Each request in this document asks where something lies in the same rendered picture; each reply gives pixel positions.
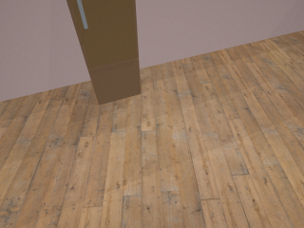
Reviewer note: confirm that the cupboard door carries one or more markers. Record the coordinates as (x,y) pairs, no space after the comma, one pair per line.
(110,36)

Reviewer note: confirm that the handle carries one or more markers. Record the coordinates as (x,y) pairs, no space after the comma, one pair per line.
(81,9)

